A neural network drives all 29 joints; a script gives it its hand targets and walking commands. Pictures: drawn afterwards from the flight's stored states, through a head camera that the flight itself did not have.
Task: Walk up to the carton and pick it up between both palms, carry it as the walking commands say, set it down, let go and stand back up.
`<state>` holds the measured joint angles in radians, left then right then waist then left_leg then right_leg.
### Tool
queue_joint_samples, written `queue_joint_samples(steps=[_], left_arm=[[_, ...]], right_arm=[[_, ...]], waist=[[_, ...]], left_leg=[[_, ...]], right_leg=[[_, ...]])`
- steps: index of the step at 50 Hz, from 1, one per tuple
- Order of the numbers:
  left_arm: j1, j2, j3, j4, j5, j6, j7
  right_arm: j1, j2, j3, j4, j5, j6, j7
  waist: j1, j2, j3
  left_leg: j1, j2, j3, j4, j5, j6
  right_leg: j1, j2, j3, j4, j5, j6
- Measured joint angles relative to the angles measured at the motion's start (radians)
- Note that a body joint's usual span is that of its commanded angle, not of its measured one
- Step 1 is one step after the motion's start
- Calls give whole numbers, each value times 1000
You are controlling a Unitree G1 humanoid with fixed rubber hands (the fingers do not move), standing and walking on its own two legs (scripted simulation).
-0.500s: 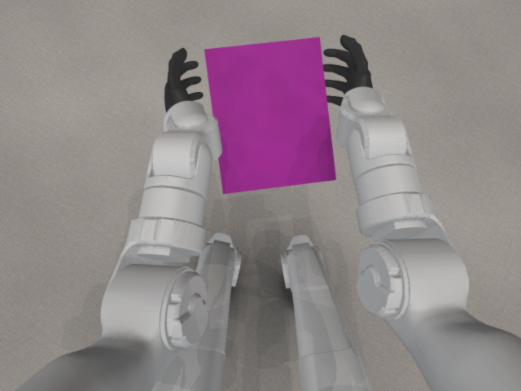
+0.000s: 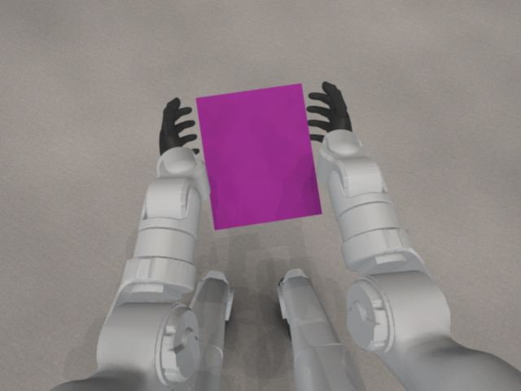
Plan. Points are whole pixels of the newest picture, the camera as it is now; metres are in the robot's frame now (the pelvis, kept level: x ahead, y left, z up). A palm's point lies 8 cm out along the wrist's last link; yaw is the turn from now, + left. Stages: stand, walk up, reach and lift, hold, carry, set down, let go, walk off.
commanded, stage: reach and lift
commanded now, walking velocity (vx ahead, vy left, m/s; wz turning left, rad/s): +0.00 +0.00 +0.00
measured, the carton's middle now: (258, 164) +0.46 +0.02 -0.10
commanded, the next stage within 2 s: none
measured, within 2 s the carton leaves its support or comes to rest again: neither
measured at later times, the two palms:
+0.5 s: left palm (135, 141) +0.39 +0.15 +0.09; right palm (347, 116) +0.43 -0.08 +0.09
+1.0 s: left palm (142, 118) +0.40 +0.13 +0.14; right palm (383, 106) +0.42 -0.10 +0.13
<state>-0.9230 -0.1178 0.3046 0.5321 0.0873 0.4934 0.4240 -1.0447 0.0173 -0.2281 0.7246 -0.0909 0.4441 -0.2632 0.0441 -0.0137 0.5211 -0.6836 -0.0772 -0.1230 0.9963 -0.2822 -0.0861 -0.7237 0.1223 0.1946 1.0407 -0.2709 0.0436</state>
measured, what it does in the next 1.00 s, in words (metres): rises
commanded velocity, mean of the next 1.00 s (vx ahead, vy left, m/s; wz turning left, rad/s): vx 0.00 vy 0.00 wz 0.00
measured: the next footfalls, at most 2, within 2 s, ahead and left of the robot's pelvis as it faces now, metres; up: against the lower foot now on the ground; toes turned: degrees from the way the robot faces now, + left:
none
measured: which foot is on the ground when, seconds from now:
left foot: down 0.00-1.00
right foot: down 0.00-1.00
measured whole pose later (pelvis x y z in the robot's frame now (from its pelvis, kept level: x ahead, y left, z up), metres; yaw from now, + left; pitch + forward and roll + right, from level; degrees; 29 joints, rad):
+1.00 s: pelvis +0.09 +0.00 +0.07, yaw +1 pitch -8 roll +1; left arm -0.57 -0.24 0.35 0.67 0.26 0.70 0.36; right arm -0.64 0.12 -0.25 0.85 -0.22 0.63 -0.21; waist 0.02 0.03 -0.04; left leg -0.22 -0.04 -0.15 0.61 -0.25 -0.06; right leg -0.25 0.07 0.15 0.65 -0.26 0.00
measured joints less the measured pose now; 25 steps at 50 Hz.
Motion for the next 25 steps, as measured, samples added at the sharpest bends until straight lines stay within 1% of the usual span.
queue_joint_samples(steps=[6, 10, 14, 16, 19, 22, 25], left_arm=[[61, -21, -9, -50, 18, 8, -2], [131, -42, -17, -78, 24, 14, -7], [208, -60, -30, -85, 23, 19, -8], [242, -69, -34, -71, 25, 21, -9], [295, -85, -30, -14, 49, 19, -20], [335, -100, -12, 59, 82, 22, -33], [338, -112, 35, 127, 124, 27, -47]], right_arm=[[61, 20, 6, -37, -6, -5, 9], [137, 43, 12, -73, -9, 2, 8], [220, 70, 8, -92, -19, 11, 11], [261, 80, 6, -87, -24, 13, 12], [323, 92, 1, -50, -44, 19, 15], [366, 98, -6, 14, -72, 30, 19], [359, 105, -42, 102, -126, 29, 33]], waist=[[3, 3, -6], [5, 8, -29], [1, 18, -84], [1, 22, -140], [4, 25, -289], [10, 27, -447], [7, 31, -545]], left_leg=[[99, 4, 2, -69, 2, 6], [160, 6, -3, -128, 13, 10], [201, 8, -17, -179, 26, 15], [203, 8, -22, -198, 30, 17], [171, 7, -28, -219, 35, 21], [160, 6, -29, -241, 34, 27], [187, 2, -30, -248, 25, 34]], right_leg=[[96, -8, 5, -62, -2, -5], [157, -16, 4, -118, 6, -9], [205, -24, -7, -179, 17, -12], [210, -27, -11, -202, 22, -12], [183, -32, -16, -228, 26, -11], [174, -38, -16, -253, 24, -10], [205, -45, -19, -263, 12, -9]])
